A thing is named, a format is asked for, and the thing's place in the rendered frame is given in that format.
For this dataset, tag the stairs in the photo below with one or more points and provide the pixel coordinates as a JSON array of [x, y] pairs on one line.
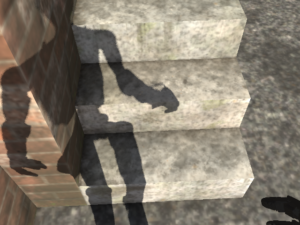
[[161, 98]]

